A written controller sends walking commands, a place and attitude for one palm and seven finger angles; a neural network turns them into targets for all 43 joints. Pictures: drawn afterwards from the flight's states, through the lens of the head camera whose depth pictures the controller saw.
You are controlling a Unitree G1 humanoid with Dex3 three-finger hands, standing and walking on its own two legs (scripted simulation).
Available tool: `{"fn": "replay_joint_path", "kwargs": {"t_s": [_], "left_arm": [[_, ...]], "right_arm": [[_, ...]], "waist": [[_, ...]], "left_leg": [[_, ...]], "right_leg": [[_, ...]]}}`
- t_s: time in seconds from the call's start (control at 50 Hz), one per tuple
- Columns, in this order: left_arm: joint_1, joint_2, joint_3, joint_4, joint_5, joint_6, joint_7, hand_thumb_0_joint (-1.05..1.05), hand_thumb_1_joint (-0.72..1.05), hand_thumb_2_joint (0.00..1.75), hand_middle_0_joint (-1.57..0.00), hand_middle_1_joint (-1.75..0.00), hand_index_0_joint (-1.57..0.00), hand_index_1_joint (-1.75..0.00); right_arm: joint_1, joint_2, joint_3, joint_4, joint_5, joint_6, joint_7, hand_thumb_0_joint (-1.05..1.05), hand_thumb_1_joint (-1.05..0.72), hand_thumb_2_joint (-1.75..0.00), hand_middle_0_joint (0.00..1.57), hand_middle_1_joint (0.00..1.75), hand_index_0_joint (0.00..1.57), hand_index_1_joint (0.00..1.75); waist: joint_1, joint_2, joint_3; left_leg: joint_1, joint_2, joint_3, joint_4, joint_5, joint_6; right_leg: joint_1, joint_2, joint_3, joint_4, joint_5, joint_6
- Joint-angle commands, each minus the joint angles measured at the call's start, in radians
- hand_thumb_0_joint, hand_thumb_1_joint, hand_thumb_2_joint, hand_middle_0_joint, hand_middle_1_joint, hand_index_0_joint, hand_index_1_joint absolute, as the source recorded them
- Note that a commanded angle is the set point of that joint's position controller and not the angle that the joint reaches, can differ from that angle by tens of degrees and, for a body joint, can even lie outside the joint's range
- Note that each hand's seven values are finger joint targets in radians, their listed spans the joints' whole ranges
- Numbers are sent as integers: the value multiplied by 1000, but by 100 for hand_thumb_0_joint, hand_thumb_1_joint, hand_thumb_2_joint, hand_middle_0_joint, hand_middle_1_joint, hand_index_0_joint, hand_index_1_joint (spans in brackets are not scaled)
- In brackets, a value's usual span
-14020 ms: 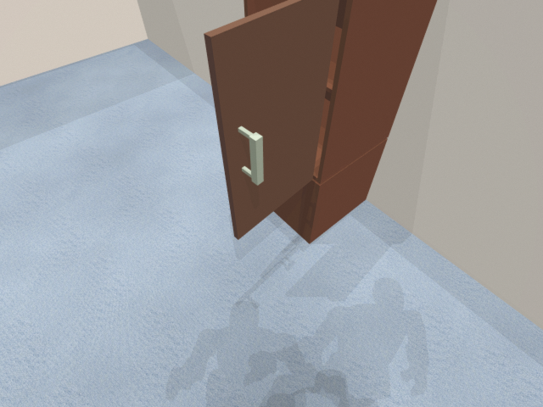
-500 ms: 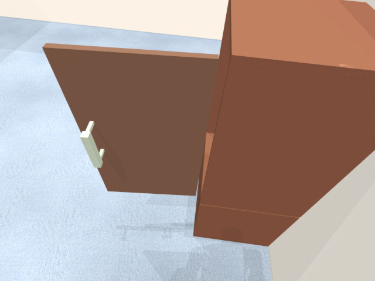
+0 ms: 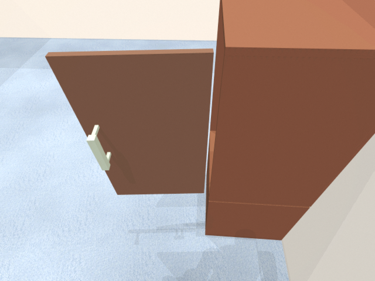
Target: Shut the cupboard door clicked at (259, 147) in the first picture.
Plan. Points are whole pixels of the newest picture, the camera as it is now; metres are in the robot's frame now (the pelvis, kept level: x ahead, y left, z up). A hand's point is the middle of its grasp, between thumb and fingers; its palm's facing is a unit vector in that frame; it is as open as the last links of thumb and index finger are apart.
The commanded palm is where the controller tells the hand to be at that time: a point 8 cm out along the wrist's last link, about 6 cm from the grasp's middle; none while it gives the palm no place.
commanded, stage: look again from close up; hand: left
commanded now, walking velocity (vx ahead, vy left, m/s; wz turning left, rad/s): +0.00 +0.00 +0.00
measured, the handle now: (101, 148) +0.46 +0.28 -0.02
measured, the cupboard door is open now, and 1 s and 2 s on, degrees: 95 95 95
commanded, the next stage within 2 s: come to a stop and stand still in 0.02 s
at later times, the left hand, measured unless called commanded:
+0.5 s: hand out of the picture -0.01 +0.18 -0.18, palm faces +0.02 -0.98 -0.18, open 7.3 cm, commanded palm none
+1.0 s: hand out of the picture -0.05 +0.19 -0.18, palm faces +0.02 -0.98 -0.18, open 7.4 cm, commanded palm none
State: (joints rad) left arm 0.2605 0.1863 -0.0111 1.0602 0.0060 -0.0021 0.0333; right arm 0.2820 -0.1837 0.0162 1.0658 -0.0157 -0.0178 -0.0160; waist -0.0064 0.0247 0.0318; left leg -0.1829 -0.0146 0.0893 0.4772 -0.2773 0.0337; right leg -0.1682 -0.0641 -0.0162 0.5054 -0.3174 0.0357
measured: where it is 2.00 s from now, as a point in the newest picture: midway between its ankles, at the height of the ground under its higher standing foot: outside the picture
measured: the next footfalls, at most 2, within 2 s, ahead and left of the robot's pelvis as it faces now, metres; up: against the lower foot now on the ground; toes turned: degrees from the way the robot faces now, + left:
none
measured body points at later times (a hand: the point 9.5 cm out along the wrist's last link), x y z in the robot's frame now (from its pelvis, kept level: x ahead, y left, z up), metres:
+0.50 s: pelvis -0.02 +0.01 +0.00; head -0.03 +0.02 +0.45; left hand -0.01 +0.23 -0.16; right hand +0.02 -0.22 -0.15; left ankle -0.01 +0.10 -0.74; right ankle -0.03 -0.14 -0.74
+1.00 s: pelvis -0.03 +0.02 +0.00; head -0.02 +0.03 +0.45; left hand -0.05 +0.24 -0.16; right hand -0.02 -0.21 -0.15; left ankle -0.01 +0.10 -0.74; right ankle -0.03 -0.14 -0.74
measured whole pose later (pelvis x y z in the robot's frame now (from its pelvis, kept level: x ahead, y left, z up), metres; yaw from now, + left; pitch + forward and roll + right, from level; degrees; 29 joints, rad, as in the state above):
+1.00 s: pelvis -0.03 +0.02 +0.00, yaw +1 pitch -2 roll +0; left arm 0.33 0.17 -0.02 1.08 0.01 0.00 0.04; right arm 0.28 -0.16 0.01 1.11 -0.01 -0.01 -0.01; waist 0.00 -0.03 0.03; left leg -0.20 -0.03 0.09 0.44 -0.22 0.06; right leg -0.17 -0.08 -0.02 0.43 -0.23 0.06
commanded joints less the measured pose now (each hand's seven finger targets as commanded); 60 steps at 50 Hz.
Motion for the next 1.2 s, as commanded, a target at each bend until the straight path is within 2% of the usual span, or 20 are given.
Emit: {"fn": "replay_joint_path", "kwargs": {"t_s": [0.0,0.12,0.14,0.16,0.18,0.2,0.24,0.26,0.3,0.34,0.4,0.64,0.78,0.94,0.98,1.0,1.1,1.18], "left_arm": [[65,109,16,-13,3,-13,5,0,90,90,-20,-30,-20,-30],[78,100,13,9,3,-15,6,0,90,90,-20,-30,-20,-30],[128,103,14,31,18,-34,43,0,90,90,-20,-30,-20,-30],[112,125,17,14,17,-45,34,0,90,90,-20,-30,-20,-30],[114,125,16,-9,7,-51,27,0,90,90,-20,-30,-20,-30],[96,108,13,-13,2,-49,23,0,90,90,-20,-30,-20,-30],[87,101,12,-21,4,-37,18,0,90,90,-20,-30,-20,-30],[85,100,13,-24,8,-32,17,0,90,90,-20,-30,-20,-30],[77,90,11,-25,9,-23,15,0,90,90,-20,-30,-20,-30],[76,84,11,-34,10,-18,13,0,90,90,-20,-30,-20,-30],[86,85,14,-42,12,-15,11,0,90,90,-20,-30,-20,-30],[111,86,14,-46,12,-13,4,0,90,90,-20,-30,-20,-30],[124,88,11,-27,11,-16,6,0,90,90,-20,-30,-20,-30],[134,75,9,-1,11,-17,8,0,90,90,-20,-30,-20,-30],[135,74,10,4,10,-18,9,0,90,90,-20,-30,-20,-30],[137,71,10,5,10,-18,9,0,90,90,-20,-30,-20,-30],[137,65,8,10,10,-17,10,0,90,90,-20,-30,-20,-30],[141,62,9,11,10,-18,11,0,90,90,-20,-30,-20,-30]], "right_arm": [[35,-100,-16,-23,4,-17,-9,0,-90,-90,20,30,20,30],[37,-91,-15,7,6,-16,-11,0,-90,-90,20,30,20,30],[-27,-124,-26,-58,14,-18,-3,0,-90,-90,20,30,20,30],[-5,-97,-22,-81,10,-16,-1,0,-90,-90,20,30,20,30],[77,-72,-24,-66,0,-22,-2,0,-90,-90,20,30,20,30],[80,-78,-26,-57,1,-23,-7,0,-90,-90,20,30,20,30],[41,-80,-28,-64,5,-15,-10,0,-90,-90,20,30,20,30],[29,-74,-29,-71,6,-11,-10,0,-90,-90,20,30,20,30],[20,-81,-30,-76,6,-4,-8,0,-90,-90,20,30,20,30],[11,-84,-33,-79,7,-1,-4,0,-90,-90,20,30,20,30],[7,-89,-37,-82,4,0,-2,0,-90,-90,20,30,20,30],[12,-115,-36,-59,5,-9,1,0,-90,-90,20,30,20,30],[20,-111,-32,-27,10,-10,1,0,-90,-90,20,30,20,30],[32,-100,-30,4,11,-13,-1,0,-90,-90,20,30,20,30],[33,-96,-29,10,12,-13,-2,0,-90,-90,20,30,20,30],[34,-93,-29,12,12,-14,-3,0,-90,-90,20,30,20,30],[32,-84,-27,22,12,-11,-3,0,-90,-90,20,30,20,30],[34,-81,-28,25,13,-12,-3,0,-90,-90,20,30,20,30]], "waist": [[16,-41,21],[13,-32,25],[30,-186,53],[-6,-89,-1],[-20,-76,-122],[-16,-42,-177],[-6,30,-104],[1,18,-47],[-5,-22,25],[-4,-16,64],[-1,-14,74],[9,-7,43],[10,-35,43],[10,-15,36],[11,-36,37],[10,-22,36],[10,-32,61],[11,-25,44]], "left_leg": [[-4,107,-114,-113,197,10],[18,112,-101,-117,201,5],[-69,143,-99,86,346,-21],[-31,102,-81,52,266,-41],[-6,89,-80,32,215,-22],[12,95,-89,34,267,-16],[6,108,-105,13,280,-9],[-21,112,-107,8,280,-4],[-57,106,-119,-22,183,-2],[-79,101,-130,-59,85,0],[-93,100,-139,-95,2,2],[-91,117,-170,-180,-44,7],[-69,114,-155,-174,3,5],[-47,118,-149,-181,40,3],[-46,113,-143,-170,63,3],[-40,113,-142,-171,66,2],[-52,111,-138,-176,44,0],[-41,111,-136,-171,59,1]], "right_leg": [[-23,-38,49,-81,157,-60],[-30,-40,55,-97,181,-58],[-42,-82,89,-105,517,-41],[-5,-128,92,-69,680,-72],[65,-112,86,2,669,-89],[88,-96,66,14,591,-88],[14,-65,60,-18,352,-85],[-9,-54,54,-35,312,-80],[-50,-44,56,-60,189,-76],[-79,-35,61,-87,78,-72],[-83,-30,61,-100,39,-69],[-41,-36,35,-111,81,-53],[-33,-46,39,-127,111,-48],[-26,-48,35,-128,134,-44],[-20,-49,40,-133,145,-44],[-25,-49,40,-133,142,-44],[-33,-50,42,-141,132,-44],[-26,-50,43,-141,144,-43]]}}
